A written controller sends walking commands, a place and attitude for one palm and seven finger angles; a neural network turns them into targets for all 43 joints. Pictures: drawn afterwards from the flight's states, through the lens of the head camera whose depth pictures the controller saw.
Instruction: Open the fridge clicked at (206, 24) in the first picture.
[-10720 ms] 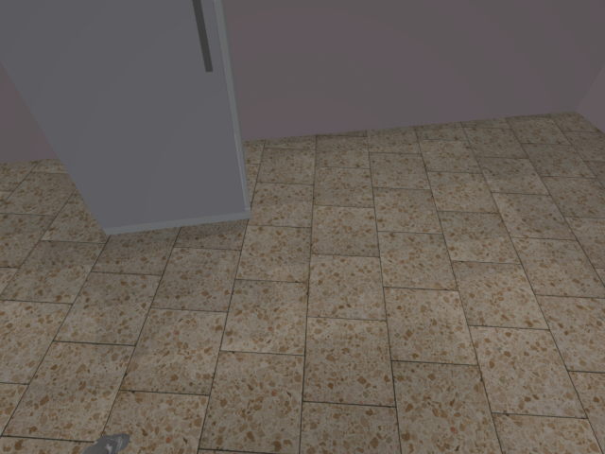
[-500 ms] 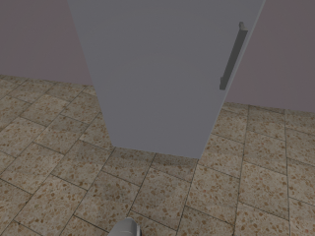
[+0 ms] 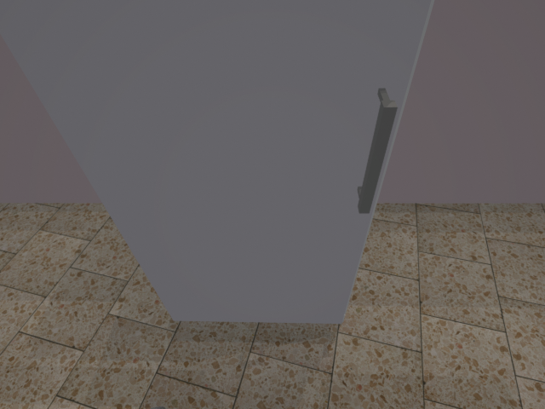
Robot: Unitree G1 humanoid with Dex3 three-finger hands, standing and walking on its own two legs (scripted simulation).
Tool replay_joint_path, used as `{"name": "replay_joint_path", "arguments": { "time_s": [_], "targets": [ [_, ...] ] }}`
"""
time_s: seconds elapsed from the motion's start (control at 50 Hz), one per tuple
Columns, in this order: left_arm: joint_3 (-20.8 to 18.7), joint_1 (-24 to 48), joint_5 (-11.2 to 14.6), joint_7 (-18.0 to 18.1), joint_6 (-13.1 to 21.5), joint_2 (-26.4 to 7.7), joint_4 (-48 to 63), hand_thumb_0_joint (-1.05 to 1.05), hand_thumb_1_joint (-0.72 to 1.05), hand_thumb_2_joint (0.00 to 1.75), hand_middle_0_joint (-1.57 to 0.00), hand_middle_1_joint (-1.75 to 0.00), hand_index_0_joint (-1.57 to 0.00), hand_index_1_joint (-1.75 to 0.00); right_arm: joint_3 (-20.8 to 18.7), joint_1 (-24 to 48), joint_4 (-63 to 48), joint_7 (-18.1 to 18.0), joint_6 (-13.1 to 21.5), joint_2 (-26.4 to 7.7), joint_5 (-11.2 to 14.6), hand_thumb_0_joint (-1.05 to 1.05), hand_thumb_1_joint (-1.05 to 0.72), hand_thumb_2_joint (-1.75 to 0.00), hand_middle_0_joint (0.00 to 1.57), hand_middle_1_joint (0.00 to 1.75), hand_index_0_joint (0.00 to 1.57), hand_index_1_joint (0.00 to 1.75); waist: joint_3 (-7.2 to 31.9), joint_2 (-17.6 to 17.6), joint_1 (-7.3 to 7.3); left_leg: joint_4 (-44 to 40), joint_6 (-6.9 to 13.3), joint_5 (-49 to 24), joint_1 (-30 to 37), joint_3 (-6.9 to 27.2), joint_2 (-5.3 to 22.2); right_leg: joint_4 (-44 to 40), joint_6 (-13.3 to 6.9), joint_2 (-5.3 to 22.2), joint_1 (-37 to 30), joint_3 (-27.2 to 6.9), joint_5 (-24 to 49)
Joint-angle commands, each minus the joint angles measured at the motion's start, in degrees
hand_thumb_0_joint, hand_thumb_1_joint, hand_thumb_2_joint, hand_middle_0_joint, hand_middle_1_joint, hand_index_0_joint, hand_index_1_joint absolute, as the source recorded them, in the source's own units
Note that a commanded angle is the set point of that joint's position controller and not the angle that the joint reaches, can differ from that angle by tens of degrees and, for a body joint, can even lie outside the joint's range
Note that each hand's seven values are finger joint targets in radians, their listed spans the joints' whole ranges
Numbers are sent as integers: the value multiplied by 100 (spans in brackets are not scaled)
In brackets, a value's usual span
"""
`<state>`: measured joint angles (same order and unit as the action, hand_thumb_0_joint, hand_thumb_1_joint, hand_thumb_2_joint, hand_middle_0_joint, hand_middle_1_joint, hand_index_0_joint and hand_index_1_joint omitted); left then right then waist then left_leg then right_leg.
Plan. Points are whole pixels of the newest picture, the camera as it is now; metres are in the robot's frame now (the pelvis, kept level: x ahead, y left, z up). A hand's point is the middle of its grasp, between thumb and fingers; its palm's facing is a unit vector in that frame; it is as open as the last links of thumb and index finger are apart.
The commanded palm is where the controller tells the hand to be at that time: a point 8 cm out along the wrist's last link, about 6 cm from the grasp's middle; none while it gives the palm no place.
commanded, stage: come to a stop and stand still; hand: right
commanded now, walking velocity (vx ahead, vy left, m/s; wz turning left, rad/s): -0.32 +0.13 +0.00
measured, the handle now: (372, 156) +0.50 -0.17 +0.11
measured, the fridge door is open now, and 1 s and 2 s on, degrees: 0 0 0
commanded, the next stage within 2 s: look again from close up in 1.46 s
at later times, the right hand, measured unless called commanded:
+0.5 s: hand out of the picture +0.06 -0.14 -0.17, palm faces -0.02 +0.97 -0.26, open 7.4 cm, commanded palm none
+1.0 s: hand out of the picture +0.06 -0.11 -0.16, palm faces -0.01 +0.97 -0.23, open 7.3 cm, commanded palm none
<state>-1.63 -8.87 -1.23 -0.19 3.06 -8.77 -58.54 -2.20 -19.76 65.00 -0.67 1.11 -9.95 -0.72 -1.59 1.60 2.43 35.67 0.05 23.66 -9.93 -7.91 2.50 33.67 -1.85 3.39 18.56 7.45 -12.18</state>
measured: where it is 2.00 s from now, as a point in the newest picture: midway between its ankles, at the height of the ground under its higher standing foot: outside the picture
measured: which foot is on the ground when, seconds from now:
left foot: up 0.00-0.36, down 0.38-1.00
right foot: down 0.00-1.00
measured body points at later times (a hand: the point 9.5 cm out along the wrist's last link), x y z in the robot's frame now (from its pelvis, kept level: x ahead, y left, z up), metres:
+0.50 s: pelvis +0.00 +0.05 -0.01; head -0.01 +0.07 +0.44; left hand +0.04 +0.30 -0.17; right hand +0.06 -0.19 -0.15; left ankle +0.03 +0.18 -0.73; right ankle +0.06 -0.09 -0.73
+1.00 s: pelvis +0.02 +0.07 +0.00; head +0.04 +0.09 +0.45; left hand -0.02 +0.28 -0.16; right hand +0.06 -0.16 -0.14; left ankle +0.03 +0.18 -0.73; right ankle +0.06 -0.09 -0.73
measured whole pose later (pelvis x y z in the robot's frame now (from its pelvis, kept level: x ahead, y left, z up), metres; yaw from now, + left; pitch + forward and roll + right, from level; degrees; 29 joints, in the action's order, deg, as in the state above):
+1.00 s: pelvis +0.02 +0.07 +0.00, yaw +2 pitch -1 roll -1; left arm 0.0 -21.0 -1.0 0.6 -0.1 -8.3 -61.6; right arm -0.7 -15.2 59.4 -1.2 -0.1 -9.1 -0.6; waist -2.2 -1.2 -1.1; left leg 33.4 0.7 17.6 -14.8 -1.5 1.2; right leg 29.5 3.3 3.0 15.8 0.1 -12.5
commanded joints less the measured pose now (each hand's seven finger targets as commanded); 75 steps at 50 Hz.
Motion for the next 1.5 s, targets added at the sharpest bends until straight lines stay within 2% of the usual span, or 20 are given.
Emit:
{"name": "replay_joint_path", "arguments": {
  "time_s": [0.0,0.06,0.1,0.2,0.28,0.3,0.32,0.34,0.36,0.38,0.4,0.42,0.46,0.48,0.52,0.56,0.62,0.7,1.08,1.48],
  "targets": [
    [-53,-717,-6,253,-75,-839,-101,0,90,90,-20,-30,-20,-30,50,-36,-281,-114,-16,-150,2,0,-90,-90,20,30,20,30,-72,-1153,-280,1366,-167,896,-1181,625,305,-1683,-809,1891,-973,-1832,3176],
    [-69,-247,61,298,-123,-807,-77,0,90,90,-20,-30,-20,-30,46,-239,-140,-120,-122,-203,16,0,-90,-90,20,30,20,30,80,-776,-147,1050,-255,375,-993,611,343,-1486,-765,1612,-1133,-1174,3924],
    [-196,-338,67,316,-195,-898,-27,0,90,90,-20,-30,-20,-30,-29,-161,-273,-134,-241,-275,-21,0,-90,-90,20,30,20,30,264,-849,-242,1338,-284,264,-1049,571,269,-1454,-801,1635,-1156,-1109,3919],
    [-349,-179,4,276,-320,-978,133,0,90,90,-20,-30,-20,-30,-135,21,-616,-130,-364,-199,-64,0,-90,-90,20,30,20,30,329,-954,-261,1818,-274,265,-1290,591,156,-1432,-858,1638,-891,-974,2824],
    [-360,-39,-18,198,-353,-941,182,0,90,90,-20,-30,-20,-30,-95,-35,-701,-118,-272,-121,-49,0,-90,-90,20,30,20,30,351,-1258,-193,542,-204,-37,-718,383,103,-1402,-683,1426,-602,-991,1519],
    [-429,174,119,224,-251,-1363,349,0,90,90,-20,-30,-20,-30,2,-437,-536,-262,-195,-428,-42,0,-90,-90,20,30,20,30,696,-320,70,-786,18,-736,-628,1086,400,-10,-282,1381,-626,-824,2057],
    [-328,-74,85,67,-336,-720,628,0,90,90,-20,-30,-20,-30,-83,-75,-1024,-228,-124,-811,-142,0,-90,-90,20,30,20,30,347,1144,-70,-1648,206,-662,-669,1788,812,627,56,330,416,-110,-698],
    [-218,-205,17,8,-383,-487,733,0,90,90,-20,-30,-20,-30,-76,153,-1145,-207,-61,-984,-145,0,-90,-90,20,30,20,30,244,862,-208,-1793,689,-763,-973,2264,1315,1291,195,-25,470,-117,-1563],
    [-182,-360,-40,-42,-390,-301,773,0,90,90,-20,-30,-20,-30,-51,345,-1240,-190,-11,-1106,-169,0,-90,-90,20,30,20,30,450,-321,-341,-1527,852,-938,-1172,1945,1257,1217,229,-118,-90,-174,-1348],
    [-187,-663,26,-53,-402,-271,728,0,90,90,-20,-30,-20,-30,-97,483,-1301,-189,11,-1177,-148,0,-90,-90,20,30,20,30,719,130,-490,-1368,788,-830,-935,1658,978,1042,253,-256,-91,-119,-1154],
    [-188,-746,38,-22,-386,-423,735,0,90,90,-20,-30,-20,-30,-133,594,-1286,-197,31,-1114,-100,0,-90,-90,20,30,20,30,490,1236,-492,-1203,694,-743,-1180,1658,885,856,200,-177,-134,-256,-1030],
    [-197,-885,38,8,-375,-525,688,0,90,90,-20,-30,-20,-30,-95,735,-1312,-210,11,-976,-78,0,-90,-90,20,30,20,30,270,1340,-560,-1127,600,-440,-1500,1475,835,520,178,-146,-373,-341,-819],
    [-175,-1074,1,8,-335,-615,591,0,90,90,-20,-30,-20,-30,-52,809,-1398,-192,-114,-819,-94,0,-90,-90,20,30,20,30,-379,-214,-599,-793,312,943,-2181,1109,370,-301,119,35,-553,-679,-730],
    [-177,-1055,-50,17,-333,-722,606,0,90,90,-20,-30,-20,-30,-47,734,-1425,-185,-184,-743,-74,0,-90,-90,20,30,20,30,-787,-914,-519,-584,172,1221,-2028,912,86,-878,-6,294,186,-1140,-1429],
    [-158,-816,-67,37,-351,-824,717,0,90,90,-20,-30,-20,-30,-52,323,-1337,-161,-170,-724,-50,0,-90,-90,20,30,20,30,-946,-698,-224,-581,119,840,-1184,834,-64,-1343,-106,361,1199,-1411,-2262],
    [-110,-902,-53,41,-356,-642,710,0,90,90,-20,-30,-20,-30,-45,181,-1252,-128,-95,-793,-56,0,-90,-90,20,30,20,30,-670,307,-199,-1200,292,1118,-1210,1335,290,-742,48,2,729,-847,-1515],
    [-60,-1368,-47,41,-363,-476,509,0,90,90,-20,-30,-20,-30,-79,470,-1331,-123,-94,-891,-33,0,-90,-90,20,30,20,30,-487,519,-410,-1680,404,1601,-1871,1618,586,-149,145,-173,-114,-569,-910],
    [10,-1531,-38,65,-280,-470,361,0,90,90,-20,-30,-20,-30,-52,470,-1291,-115,-61,-754,-7,0,-90,-90,20,30,20,30,-367,62,-366,-1327,324,863,-1394,1341,350,-663,107,-26,-8,-835,-733],
    [52,-1155,36,163,-128,-539,-138,0,90,90,-20,-30,-20,-30,20,199,-625,-111,48,-620,-13,0,-90,-90,20,30,20,30,-26,-248,-255,-1153,195,-1344,-422,1069,272,-934,139,220,-600,-837,687],
    [47,-477,34,165,-126,-903,-190,0,90,90,-20,-30,-20,-30,14,427,-492,-91,67,-917,-31,0,-90,-90,20,30,20,30,57,-144,-214,-1239,130,-2040,-105,1001,370,-1043,126,249,-928,-851,1147]
  ]
}}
